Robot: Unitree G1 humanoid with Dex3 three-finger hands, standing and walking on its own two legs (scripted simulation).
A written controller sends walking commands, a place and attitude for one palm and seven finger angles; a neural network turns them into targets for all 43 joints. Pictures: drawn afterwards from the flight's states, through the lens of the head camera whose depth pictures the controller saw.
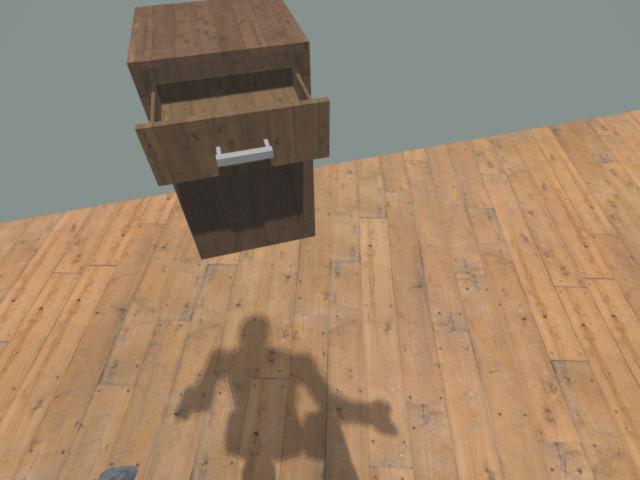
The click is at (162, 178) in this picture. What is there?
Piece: drawer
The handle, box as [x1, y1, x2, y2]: [216, 139, 273, 166]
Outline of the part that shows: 271,146 268,144 267,139 263,139 265,145 264,147 223,154 220,153 219,146 216,147 217,164 218,166 273,157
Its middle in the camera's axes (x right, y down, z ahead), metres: -0.18 -0.20 +0.91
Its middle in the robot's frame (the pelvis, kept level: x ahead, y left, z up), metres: +0.81 +0.22 -0.06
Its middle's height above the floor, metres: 0.71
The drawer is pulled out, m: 0.29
